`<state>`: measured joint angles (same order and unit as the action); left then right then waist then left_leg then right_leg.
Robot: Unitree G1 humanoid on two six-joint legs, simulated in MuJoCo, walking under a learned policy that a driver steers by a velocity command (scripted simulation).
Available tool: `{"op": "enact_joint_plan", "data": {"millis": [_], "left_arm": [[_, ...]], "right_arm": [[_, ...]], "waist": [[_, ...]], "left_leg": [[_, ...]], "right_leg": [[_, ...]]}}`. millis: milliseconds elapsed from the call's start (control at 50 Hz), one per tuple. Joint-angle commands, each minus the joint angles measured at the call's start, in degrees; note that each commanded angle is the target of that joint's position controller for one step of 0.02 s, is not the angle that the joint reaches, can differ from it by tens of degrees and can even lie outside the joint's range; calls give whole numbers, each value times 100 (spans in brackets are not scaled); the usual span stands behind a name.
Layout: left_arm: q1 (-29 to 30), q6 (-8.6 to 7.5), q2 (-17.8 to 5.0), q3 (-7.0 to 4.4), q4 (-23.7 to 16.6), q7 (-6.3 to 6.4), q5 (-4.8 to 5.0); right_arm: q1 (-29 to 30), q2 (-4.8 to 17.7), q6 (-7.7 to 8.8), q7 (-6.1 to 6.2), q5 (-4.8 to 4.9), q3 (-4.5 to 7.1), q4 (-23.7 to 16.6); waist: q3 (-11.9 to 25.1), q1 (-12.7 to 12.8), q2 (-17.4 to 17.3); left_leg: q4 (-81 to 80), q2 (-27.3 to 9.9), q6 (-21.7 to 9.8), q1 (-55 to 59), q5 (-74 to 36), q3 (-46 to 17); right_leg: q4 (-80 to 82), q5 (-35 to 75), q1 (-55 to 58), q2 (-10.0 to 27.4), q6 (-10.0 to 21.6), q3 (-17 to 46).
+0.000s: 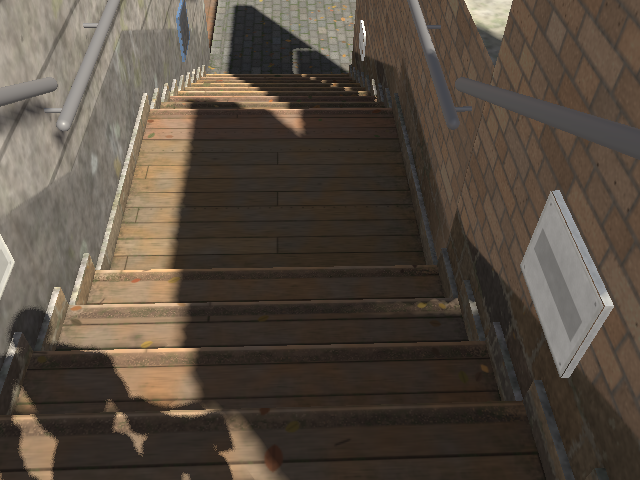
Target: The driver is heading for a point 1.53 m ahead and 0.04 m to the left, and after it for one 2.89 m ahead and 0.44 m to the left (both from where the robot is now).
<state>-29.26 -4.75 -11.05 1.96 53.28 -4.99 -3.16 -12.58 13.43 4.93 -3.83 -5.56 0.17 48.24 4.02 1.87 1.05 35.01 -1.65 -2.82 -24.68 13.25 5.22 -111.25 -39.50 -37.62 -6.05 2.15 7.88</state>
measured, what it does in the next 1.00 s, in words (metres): goes down: right foot 0.16 m lower, then left foot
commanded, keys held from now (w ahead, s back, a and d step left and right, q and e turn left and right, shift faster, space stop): w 0.14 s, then no key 0.86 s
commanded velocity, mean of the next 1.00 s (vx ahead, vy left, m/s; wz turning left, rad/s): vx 0.19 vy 0.00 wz -0.09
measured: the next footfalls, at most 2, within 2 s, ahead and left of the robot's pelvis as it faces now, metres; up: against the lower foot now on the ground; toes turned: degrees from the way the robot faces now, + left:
right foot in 0.54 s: +0.41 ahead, -0.17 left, -0.16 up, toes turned -10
left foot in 0.88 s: +0.41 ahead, +0.07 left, -0.16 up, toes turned +0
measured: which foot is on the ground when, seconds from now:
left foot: down 0.00-0.56, up 0.58-0.86, down 0.88-1.00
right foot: up 0.00-0.52, down 0.54-1.00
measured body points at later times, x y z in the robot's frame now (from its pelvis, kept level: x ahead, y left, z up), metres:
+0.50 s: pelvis +0.22 -0.03 -0.08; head +0.25 -0.03 +0.37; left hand +0.42 +0.15 -0.21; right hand +0.02 -0.16 -0.21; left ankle +0.05 +0.10 -0.72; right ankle +0.39 -0.18 -0.81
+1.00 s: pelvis +0.36 -0.05 -0.16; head +0.37 -0.05 +0.29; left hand +0.41 +0.18 -0.31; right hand +0.35 -0.28 -0.31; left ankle +0.37 +0.07 -0.88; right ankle +0.37 -0.17 -0.88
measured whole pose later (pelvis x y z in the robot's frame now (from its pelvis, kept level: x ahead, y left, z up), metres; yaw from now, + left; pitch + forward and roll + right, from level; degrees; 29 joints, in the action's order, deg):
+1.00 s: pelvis +0.36 -0.05 -0.16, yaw -3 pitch +0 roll -1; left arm -17.3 -2.5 -11.7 -0.5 54.7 -5.5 -1.4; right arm -18.9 9.9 4.5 -4.3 0.2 2.1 58.8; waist -0.9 -1.2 -1.0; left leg 38.5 -2.7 -0.2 -18.3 20.0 2.2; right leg -36.2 -17.2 -18.5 2.1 0.5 -6.8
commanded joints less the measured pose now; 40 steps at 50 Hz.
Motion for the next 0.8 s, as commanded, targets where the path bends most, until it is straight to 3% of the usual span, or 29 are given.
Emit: {"op": "enact_joint_plan", "data": {"millis": [20,40,60,80,100,120,160,180,220,260,280,340,400,500,520,540,560,580,600,620,640,660,680,700,720,740,760,780,800], "left_arm": [[197,66,-230,-15,-620,121,1],[63,175,-117,-6,-545,155,-105],[-63,237,31,58,-469,149,-284],[116,292,75,80,-524,81,-323],[542,212,-152,-13,-538,68,-214],[882,192,-164,-51,-544,16,-173],[802,126,-173,-76,-390,-134,-271],[725,112,-364,-142,-353,-190,-268],[1413,36,-497,-175,-562,-77,-300],[1969,98,-194,-99,-668,-35,-310],[1914,96,-97,-30,-469,-47,-265],[2344,195,-226,-27,-528,-189,-266],[2924,201,-515,-92,-636,-218,-170],[3610,233,-314,2,-521,71,-168],[3095,224,-522,-118,-363,166,-73],[1816,154,-945,-357,-11,262,57],[320,149,-1424,-574,89,254,-97],[-922,184,-1822,-763,532,84,24],[-895,262,-1582,-722,439,-67,-112],[-284,249,-1535,-759,348,-99,8],[469,218,-978,-550,134,-46,148],[639,230,-787,-439,46,-72,100],[823,180,-715,-342,42,-178,8],[712,110,-678,-306,118,-233,44],[911,-76,-427,-239,-28,-105,94],[1233,-173,-501,-226,-106,-115,75],[1586,-262,-651,-289,-254,-30,71],[1709,-240,-671,-249,-302,-39,130],[1945,-203,-654,-224,-293,-60,261]], "right_arm": [[-1503,186,6,-88,-133,29,423],[-1497,-113,44,-6,-89,-69,550],[-1306,-491,213,231,-19,-149,585],[-1432,-324,354,338,41,-98,772],[-1371,-376,430,392,36,-127,719],[-1619,-161,466,382,-68,-107,886],[-1350,285,479,345,-66,-34,875],[-1288,389,471,330,-54,-23,876],[-2152,-9,472,507,97,-154,1226],[-3458,-369,374,621,27,-274,1810],[-3440,-600,316,637,42,-345,1756],[-2954,-472,226,404,59,-380,1580],[-2810,-132,228,482,123,-259,1550],[-3408,12,-142,539,122,-41,1818],[-3170,74,-200,475,113,-12,1728],[-2980,252,-260,292,30,50,1721],[-3226,-48,-303,-50,20,20,1698],[-3928,-646,-211,-207,209,-90,1685],[-2757,114,-209,-330,515,125,1237],[-1748,-42,-182,-338,603,66,801],[-1081,-393,-138,-272,617,-96,505],[-1400,-409,-49,-222,658,-121,699],[-1808,-721,12,-184,684,-241,886],[-2240,-651,-7,-145,732,-231,1075],[-2415,-665,31,-53,613,-188,1116],[-2504,-643,43,-7,570,-224,1148],[-2757,-500,-13,-15,394,-139,1398],[-2646,-304,-57,-105,244,-39,1413],[-2198,-150,-73,-138,267,50,1167]], "waist": [[-643,-303,126],[-950,8,-119],[-1155,131,-247],[-1132,-47,-553],[-931,-348,-7],[-805,-477,-385],[-528,-79,-380],[-442,35,-192],[-362,-479,-210],[-629,-855,-422],[-770,-812,-289],[-1044,-662,-526],[-1149,-833,-420],[-1195,-1485,-372],[-1109,-1222,-125],[-512,-686,73],[960,-156,366],[2686,-106,1903],[2422,268,936],[1769,68,372],[1133,-31,-183],[442,-264,-316],[-233,-683,-73],[-447,-840,126],[-397,-925,92],[-479,-1045,195],[-426,-1118,-394],[-713,-1094,-279],[-674,-1049,38]], "left_leg": [[-1271,-2215,-1366,1839,442,-2468],[-1693,-2245,-1529,422,489,-2519],[-1785,-1649,-1238,97,611,-2095],[-1800,-1500,-1292,52,928,-1948],[-2041,-1360,-1319,-328,915,-1611],[-2019,-1298,-1276,-389,751,-1469],[-1492,-1099,-1150,-646,-564,-1169],[-1174,-1118,-1063,-506,-1516,-986],[-463,-1292,-1012,1906,-2242,-1237],[33,-1506,-1090,3002,-2051,-1636],[216,-1353,-1021,2660,-1843,-1466],[-228,-1117,-1105,32,-650,-1229],[290,-1147,-880,513,-478,-1213],[1053,-1200,-670,1659,-574,-1565],[1461,-1065,-495,1545,-652,-1368],[2566,-701,-195,1021,-895,-928],[4192,-287,267,-331,452,-396],[7080,155,784,-1705,4407,45],[7956,-25,841,-2453,4800,-243],[7577,-234,866,-3042,4653,-248],[7070,-443,856,-3148,4451,-381],[6449,-823,952,-2513,4182,-543],[5694,-937,1065,-1876,3584,-820],[5516,-821,1191,-1206,3333,-714],[4642,-864,1147,-909,1680,-760],[4473,-746,1190,-575,1141,-667],[3213,-855,1093,-141,-595,-806],[2688,-660,1092,94,-960,-542],[2374,-434,1079,168,-738,-375]], "right_leg": [[363,2384,-3582,1121,212,243],[906,2386,-2672,1369,239,75],[2168,3508,-2667,1517,300,106],[2556,3698,-2805,1413,308,-122],[4135,4871,-2257,1298,294,-188],[4345,5260,-2001,1298,275,-407],[4168,5763,-1177,1166,290,-366],[4204,5686,-1104,1096,246,-378],[5708,6256,-2880,1218,69,285],[6155,6198,-3922,1328,-79,214],[6935,6943,-3576,1493,-130,88],[6749,6895,-821,1293,8,-743],[7834,6402,-340,1259,-5,-749],[10037,6252,619,1272,-62,-895],[10544,6703,1323,1277,66,-975],[10496,7429,3151,1169,245,-1223],[9277,9563,6170,1797,821,-951],[7492,11813,8881,3071,1912,-424],[7566,11630,8302,3154,1650,-49],[7984,9695,7410,3034,1352,-128],[8486,7598,6151,2984,1068,14],[8543,8269,4557,3063,1008,-201],[8714,8507,3082,2908,1025,-339],[9000,7963,2173,2718,1043,-356],[9175,6851,1403,2256,1124,-599],[9180,6199,826,2097,1104,-569],[9129,4638,381,1855,997,-852],[9199,3688,-34,1688,694,-883],[9063,3462,192,1591,505,-847]]}}
Keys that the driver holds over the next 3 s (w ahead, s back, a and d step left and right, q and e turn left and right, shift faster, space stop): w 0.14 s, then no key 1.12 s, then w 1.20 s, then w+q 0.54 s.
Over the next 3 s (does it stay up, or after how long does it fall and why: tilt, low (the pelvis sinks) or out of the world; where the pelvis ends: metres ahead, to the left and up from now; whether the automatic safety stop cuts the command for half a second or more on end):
stays up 1.26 -0.03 -0.60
